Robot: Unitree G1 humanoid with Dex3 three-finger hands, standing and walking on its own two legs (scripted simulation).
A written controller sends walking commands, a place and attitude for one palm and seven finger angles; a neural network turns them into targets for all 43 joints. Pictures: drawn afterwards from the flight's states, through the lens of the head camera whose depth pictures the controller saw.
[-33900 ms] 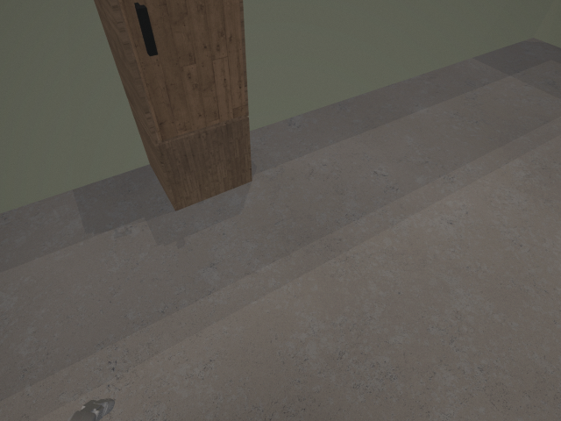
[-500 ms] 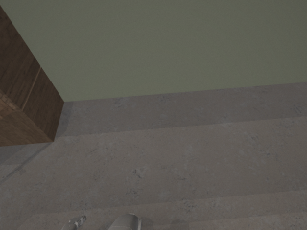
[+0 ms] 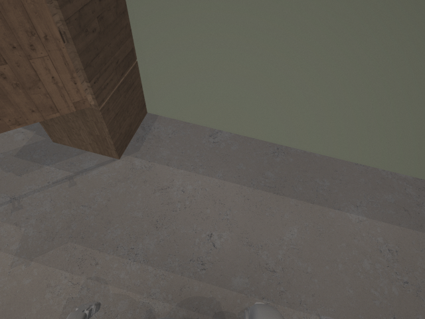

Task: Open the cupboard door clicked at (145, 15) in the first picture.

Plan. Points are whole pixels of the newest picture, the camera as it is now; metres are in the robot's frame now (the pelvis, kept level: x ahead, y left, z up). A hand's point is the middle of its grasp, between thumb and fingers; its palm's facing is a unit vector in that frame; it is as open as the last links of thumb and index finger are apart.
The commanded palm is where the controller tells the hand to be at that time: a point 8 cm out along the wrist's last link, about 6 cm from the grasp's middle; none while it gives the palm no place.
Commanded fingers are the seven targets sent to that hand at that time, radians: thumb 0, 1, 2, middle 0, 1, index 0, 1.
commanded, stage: turn to face it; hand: left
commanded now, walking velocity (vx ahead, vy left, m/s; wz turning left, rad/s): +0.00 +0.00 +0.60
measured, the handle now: out of the picture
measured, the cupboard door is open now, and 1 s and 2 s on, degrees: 45 45 45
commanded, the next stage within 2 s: take the last steps up to it in 0.82 s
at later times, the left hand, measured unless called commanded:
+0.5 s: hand out of the picture +0.01 +0.17 -0.17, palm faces +0.33 -0.92 -0.23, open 7.4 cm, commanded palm none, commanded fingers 0.00 0.90 0.90 -0.20 -0.30 -0.20 -0.30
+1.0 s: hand out of the picture +0.00 +0.16 -0.16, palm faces +0.49 -0.83 -0.26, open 7.4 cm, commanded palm none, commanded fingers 0.00 0.90 0.90 -0.20 -0.30 -0.20 -0.30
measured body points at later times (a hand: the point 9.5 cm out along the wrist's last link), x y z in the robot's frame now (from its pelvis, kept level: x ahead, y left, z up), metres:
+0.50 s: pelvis +0.01 -0.03 -0.01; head +0.06 -0.01 +0.44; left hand -0.01 +0.22 -0.15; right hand +0.18 -0.26 -0.14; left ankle -0.03 +0.08 -0.72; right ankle +0.01 -0.16 -0.74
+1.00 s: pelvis +0.03 -0.05 -0.01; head +0.06 -0.05 +0.44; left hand -0.03 +0.20 -0.14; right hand +0.21 -0.22 -0.16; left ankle -0.04 +0.06 -0.70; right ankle +0.07 -0.15 -0.74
